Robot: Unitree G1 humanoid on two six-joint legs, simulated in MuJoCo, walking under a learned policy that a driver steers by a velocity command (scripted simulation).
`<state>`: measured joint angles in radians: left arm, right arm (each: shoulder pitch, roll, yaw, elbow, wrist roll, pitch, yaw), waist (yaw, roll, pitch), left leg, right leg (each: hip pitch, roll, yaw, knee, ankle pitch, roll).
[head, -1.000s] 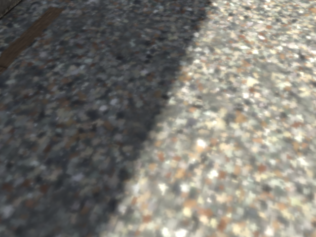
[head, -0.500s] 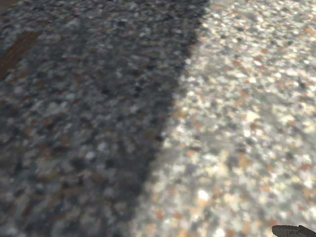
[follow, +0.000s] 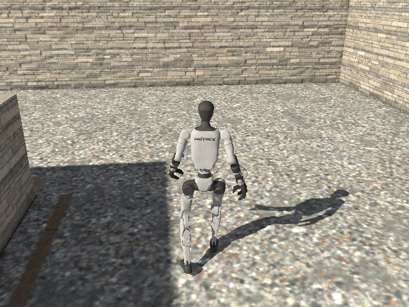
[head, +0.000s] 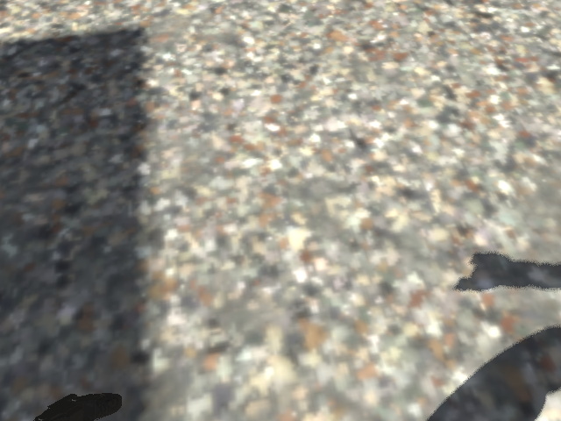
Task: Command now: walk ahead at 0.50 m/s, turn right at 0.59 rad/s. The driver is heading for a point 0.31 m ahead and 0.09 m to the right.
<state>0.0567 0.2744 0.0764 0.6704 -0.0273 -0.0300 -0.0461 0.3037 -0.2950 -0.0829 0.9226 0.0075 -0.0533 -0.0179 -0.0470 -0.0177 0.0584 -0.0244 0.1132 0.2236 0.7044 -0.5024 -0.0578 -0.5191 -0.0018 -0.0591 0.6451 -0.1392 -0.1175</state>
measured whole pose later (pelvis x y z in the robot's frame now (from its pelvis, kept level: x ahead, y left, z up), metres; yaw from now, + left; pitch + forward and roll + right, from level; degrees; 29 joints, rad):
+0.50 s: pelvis +0.25 +0.00 +0.01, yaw -11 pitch +2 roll +1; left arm 0.28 0.28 0.06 0.77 0.00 -0.03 0.02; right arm 0.06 -0.25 -0.04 0.75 -0.04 -0.11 0.03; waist 0.04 -0.01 0.03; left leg -0.46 -0.02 0.02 0.48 -0.06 0.04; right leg -0.21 0.11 0.13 0.79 -0.53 -0.03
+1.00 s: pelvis +0.31 -0.04 +0.02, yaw -11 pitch -1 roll +1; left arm 0.26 0.21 0.04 0.87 0.01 -0.02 0.03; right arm 0.15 -0.24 -0.03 0.90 -0.01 -0.02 -0.01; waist -0.01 0.01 0.02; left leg -0.32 0.01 0.01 0.54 -0.21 -0.01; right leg -0.19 -0.01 0.04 0.57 -0.37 0.01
